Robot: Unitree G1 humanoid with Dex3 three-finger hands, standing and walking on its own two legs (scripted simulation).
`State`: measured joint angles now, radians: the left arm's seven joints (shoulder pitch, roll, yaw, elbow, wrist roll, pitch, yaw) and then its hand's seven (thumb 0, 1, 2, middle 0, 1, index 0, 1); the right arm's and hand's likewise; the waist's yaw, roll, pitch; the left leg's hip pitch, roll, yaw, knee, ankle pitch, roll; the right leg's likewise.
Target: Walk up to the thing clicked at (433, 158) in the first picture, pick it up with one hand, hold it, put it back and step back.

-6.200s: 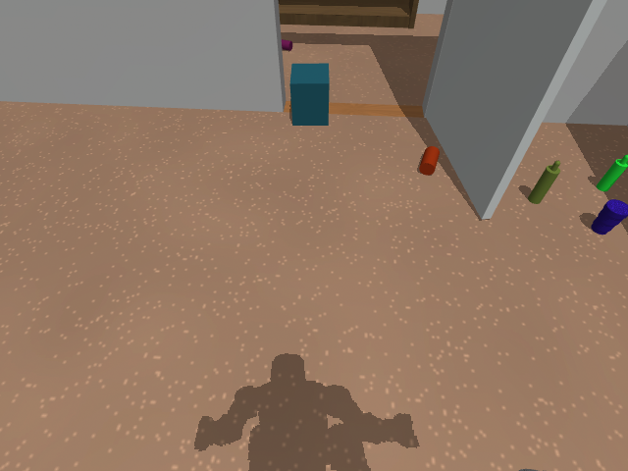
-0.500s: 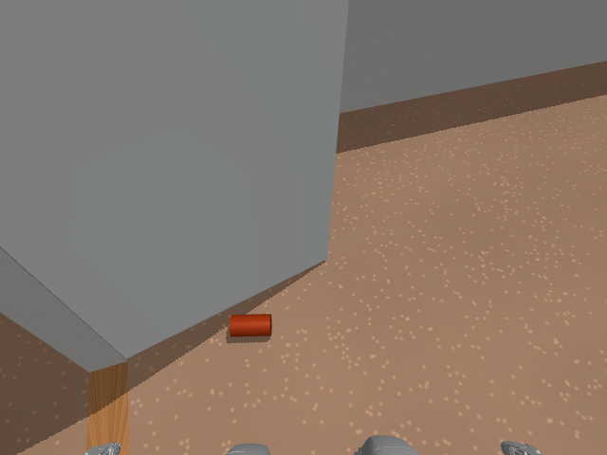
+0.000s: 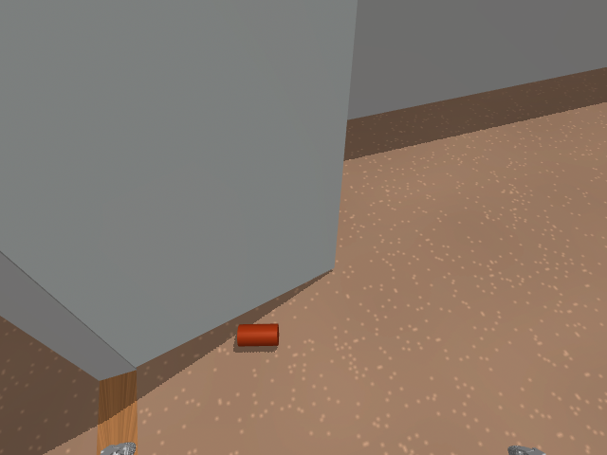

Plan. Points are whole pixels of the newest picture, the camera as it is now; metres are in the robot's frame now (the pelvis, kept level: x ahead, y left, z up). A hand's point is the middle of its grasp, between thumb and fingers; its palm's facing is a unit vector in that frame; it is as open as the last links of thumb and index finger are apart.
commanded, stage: walk up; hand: left
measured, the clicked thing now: (258, 334) +0.56 +0.19 -0.74
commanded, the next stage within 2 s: none
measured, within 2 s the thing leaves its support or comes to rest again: neither
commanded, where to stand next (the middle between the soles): +0.10 -0.03 m, yaw -1 degrees
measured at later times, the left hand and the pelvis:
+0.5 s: hand out of the picture +0.09 +0.25 -0.15, palm faces +0.01 -0.94 -0.34, open 7.4 cm; pelvis +0.00 +0.00 +0.00, yaw +0 degrees
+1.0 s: hand out of the picture +0.09 +0.25 -0.15, palm faces +0.02 -0.95 -0.32, open 7.4 cm; pelvis +0.01 +0.00 +0.00, yaw +0 degrees
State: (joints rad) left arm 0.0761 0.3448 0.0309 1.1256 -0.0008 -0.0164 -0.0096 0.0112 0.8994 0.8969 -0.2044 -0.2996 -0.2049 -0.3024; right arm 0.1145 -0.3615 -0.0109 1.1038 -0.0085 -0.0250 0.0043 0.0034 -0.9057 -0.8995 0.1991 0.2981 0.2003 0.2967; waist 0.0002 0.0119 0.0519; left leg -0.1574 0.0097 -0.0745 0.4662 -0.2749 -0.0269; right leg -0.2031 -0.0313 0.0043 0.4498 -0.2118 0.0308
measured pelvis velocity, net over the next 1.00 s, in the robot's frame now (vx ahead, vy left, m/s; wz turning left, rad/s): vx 0.01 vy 0.00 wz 0.00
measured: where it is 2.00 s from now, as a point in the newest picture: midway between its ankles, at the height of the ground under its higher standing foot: outside the picture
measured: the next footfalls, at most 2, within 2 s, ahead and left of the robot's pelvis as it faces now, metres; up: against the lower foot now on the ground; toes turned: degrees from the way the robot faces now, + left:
left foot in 1.46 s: +0.23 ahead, +0.15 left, +0.00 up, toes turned +1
right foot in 1.84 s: +0.01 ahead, -0.13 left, +0.00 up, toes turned -2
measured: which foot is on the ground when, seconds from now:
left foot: down 0.00-1.00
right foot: down 0.00-1.00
